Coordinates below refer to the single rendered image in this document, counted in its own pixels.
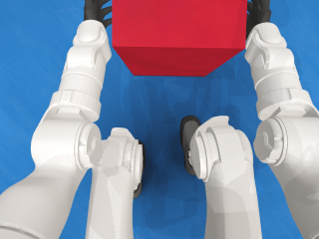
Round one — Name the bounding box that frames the carton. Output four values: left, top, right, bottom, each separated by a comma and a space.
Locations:
112, 0, 247, 77

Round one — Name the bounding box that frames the left robot thigh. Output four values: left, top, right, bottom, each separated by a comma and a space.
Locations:
85, 135, 143, 239

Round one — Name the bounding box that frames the right robot hand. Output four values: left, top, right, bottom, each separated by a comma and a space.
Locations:
245, 0, 272, 40

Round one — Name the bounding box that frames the robot right foot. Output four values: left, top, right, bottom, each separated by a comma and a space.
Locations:
179, 116, 201, 175

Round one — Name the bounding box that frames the left robot hand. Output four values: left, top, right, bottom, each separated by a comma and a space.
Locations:
84, 0, 113, 29

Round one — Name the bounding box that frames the robot left forearm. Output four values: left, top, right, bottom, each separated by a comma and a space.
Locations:
31, 20, 112, 158

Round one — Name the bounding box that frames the robot right forearm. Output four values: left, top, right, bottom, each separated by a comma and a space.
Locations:
244, 22, 319, 120

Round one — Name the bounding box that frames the robot right upper arm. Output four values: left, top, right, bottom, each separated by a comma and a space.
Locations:
253, 116, 319, 239

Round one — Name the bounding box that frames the robot left upper arm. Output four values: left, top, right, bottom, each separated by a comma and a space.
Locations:
0, 119, 104, 239

